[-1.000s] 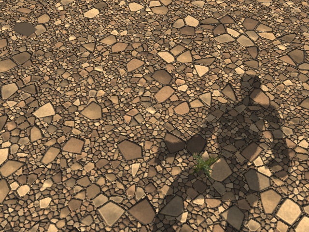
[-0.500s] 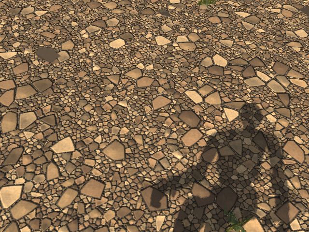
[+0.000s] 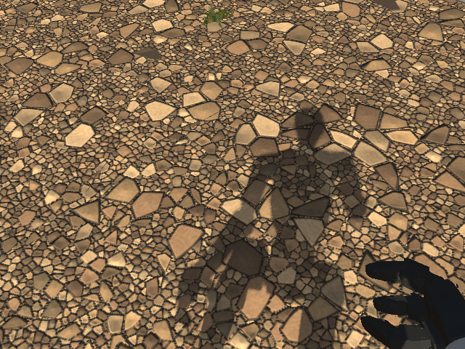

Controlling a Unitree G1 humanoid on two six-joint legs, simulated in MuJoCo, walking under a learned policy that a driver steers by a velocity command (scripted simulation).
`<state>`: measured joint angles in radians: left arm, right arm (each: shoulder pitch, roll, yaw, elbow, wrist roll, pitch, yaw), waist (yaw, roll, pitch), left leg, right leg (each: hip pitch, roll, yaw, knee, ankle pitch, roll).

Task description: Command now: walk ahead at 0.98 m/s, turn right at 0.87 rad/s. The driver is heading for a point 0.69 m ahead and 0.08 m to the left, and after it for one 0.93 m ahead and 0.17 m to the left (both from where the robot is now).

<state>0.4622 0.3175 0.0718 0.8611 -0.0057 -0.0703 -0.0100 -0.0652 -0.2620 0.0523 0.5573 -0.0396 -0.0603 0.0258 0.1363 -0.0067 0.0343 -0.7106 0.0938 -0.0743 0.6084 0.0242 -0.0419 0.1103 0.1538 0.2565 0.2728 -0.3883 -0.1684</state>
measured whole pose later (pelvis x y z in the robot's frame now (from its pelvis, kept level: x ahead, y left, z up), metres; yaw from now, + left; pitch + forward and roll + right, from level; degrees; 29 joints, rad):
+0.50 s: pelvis +0.46 +0.00 -0.01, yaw +0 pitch +3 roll +1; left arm -0.08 0.25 -0.04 0.60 0.07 -0.10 -0.03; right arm 0.60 -0.27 -0.04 0.94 0.01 -0.08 0.02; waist -0.13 -0.01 0.01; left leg -0.03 -0.01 -0.11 0.69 -0.48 0.05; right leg -0.52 -0.03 0.00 0.62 -0.15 -0.03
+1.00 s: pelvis +0.89 +0.06 -0.02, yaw +24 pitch -1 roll +0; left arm 0.30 0.23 0.00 0.79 -0.01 -0.09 0.03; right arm 0.15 -0.31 -0.04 0.74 -0.01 -0.03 0.04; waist 0.03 0.02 0.10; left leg -0.47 -0.15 0.11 0.69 -0.22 0.18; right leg -0.29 -0.04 0.01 1.47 -0.43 0.03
